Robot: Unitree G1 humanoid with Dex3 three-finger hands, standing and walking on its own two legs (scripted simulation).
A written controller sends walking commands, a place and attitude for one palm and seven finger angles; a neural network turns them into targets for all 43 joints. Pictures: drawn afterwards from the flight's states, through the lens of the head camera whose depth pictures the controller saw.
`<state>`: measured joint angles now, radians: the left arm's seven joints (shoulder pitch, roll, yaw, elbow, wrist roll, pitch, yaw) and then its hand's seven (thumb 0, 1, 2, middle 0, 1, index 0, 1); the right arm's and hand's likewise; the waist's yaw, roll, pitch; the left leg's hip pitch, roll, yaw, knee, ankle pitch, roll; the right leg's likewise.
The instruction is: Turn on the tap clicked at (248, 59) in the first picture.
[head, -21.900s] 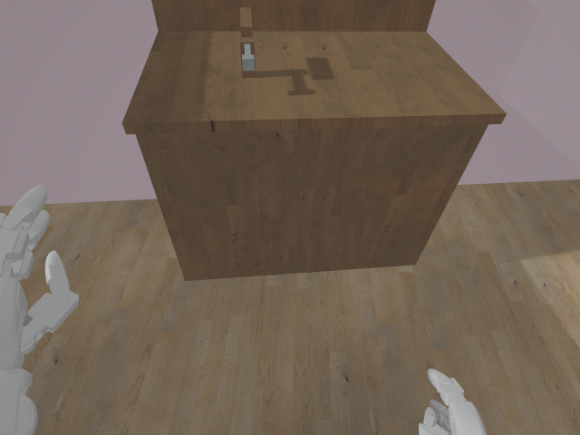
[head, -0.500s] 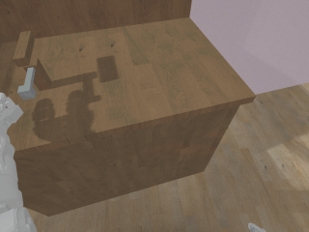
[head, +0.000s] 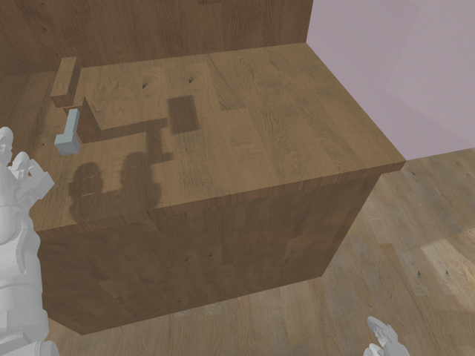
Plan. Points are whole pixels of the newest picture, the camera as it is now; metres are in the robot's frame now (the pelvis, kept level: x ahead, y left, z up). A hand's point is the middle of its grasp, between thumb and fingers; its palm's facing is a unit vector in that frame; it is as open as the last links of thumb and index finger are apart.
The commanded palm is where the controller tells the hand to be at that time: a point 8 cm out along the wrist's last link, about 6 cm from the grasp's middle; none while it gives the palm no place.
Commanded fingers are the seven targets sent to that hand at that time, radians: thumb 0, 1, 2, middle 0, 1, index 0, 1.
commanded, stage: push the lever round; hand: left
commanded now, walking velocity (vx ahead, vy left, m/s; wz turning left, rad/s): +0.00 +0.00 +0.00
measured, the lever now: (67, 144) +0.42 +0.34 +0.13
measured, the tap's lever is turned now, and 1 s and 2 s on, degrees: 0 0 0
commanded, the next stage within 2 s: none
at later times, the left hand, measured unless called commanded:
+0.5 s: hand (73, 170) +0.36 +0.31 +0.12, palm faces +0.53 -0.85 -0.07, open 7.8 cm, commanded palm +0.31 +0.34 +0.12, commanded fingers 0.00 0.90 0.90 -0.15 -0.15 -0.15 -0.15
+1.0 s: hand (94, 168) +0.37 +0.27 +0.12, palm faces +0.57 -0.82 -0.05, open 7.8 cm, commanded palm +0.32 +0.30 +0.12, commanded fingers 0.00 0.90 0.90 -0.15 -0.15 -0.15 -0.15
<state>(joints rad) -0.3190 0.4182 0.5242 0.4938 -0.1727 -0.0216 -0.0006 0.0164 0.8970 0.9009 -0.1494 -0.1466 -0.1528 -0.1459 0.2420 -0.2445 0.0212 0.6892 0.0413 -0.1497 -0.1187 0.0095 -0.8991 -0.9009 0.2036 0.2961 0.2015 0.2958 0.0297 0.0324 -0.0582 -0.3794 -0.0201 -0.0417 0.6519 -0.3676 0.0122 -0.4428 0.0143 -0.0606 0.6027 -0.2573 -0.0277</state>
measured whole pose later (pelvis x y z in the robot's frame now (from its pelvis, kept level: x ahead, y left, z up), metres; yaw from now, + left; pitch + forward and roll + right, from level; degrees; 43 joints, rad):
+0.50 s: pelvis +0.00 -0.01 +0.00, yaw -1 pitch +6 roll -1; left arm -0.33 0.40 0.51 0.50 -0.17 -0.03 0.04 0.02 0.90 0.90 -0.15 -0.15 -0.15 -0.15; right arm 0.29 -0.26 0.00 0.72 0.04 -0.12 -0.11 0.01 -0.90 -0.90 0.20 0.30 0.20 0.30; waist 0.00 0.04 -0.05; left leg -0.38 0.00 -0.03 0.64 -0.37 0.00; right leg -0.45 0.03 -0.05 0.60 -0.26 -0.04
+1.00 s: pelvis +0.00 -0.01 +0.00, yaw +0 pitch +5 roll +0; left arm -0.36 0.29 0.41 0.44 -0.12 -0.01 0.22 0.02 0.90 0.90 -0.15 -0.15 -0.15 -0.15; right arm 0.22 -0.24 0.01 0.71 0.02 -0.12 -0.11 0.01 -0.90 -0.90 0.20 0.30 0.20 0.30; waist 0.01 0.04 -0.06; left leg -0.36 -0.01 -0.04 0.63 -0.35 0.00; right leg -0.44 0.02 -0.06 0.60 -0.25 -0.04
